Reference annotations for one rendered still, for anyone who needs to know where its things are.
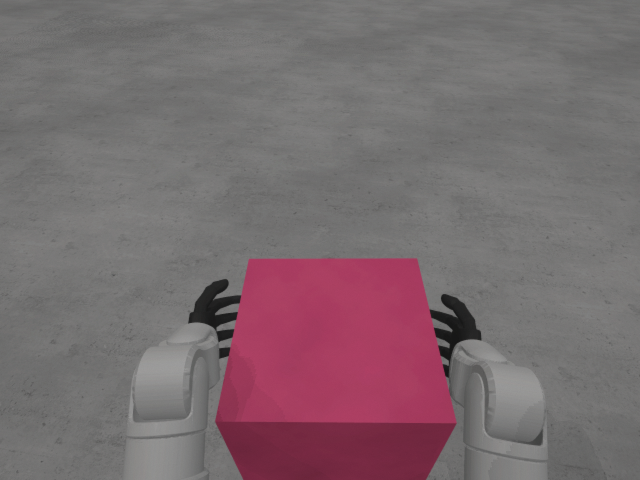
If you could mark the left robot forearm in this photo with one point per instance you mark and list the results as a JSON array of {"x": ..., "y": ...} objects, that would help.
[{"x": 168, "y": 406}]

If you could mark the right robot hand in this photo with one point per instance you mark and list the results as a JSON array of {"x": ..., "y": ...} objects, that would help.
[{"x": 464, "y": 327}]

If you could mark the right robot forearm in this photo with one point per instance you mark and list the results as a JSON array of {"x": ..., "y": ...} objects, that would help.
[{"x": 505, "y": 419}]

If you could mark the left robot hand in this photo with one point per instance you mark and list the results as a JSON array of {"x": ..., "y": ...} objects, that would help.
[{"x": 206, "y": 307}]

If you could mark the carton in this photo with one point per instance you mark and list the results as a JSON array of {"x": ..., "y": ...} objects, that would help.
[{"x": 334, "y": 373}]

